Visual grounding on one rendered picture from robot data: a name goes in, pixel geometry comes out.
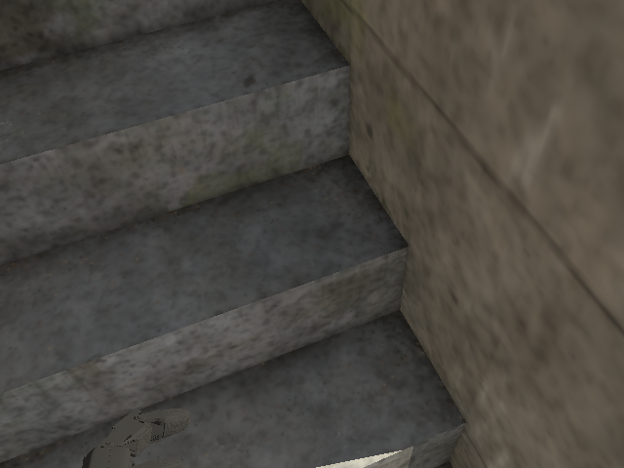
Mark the robot left hand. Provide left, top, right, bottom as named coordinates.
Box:
left=82, top=409, right=191, bottom=468

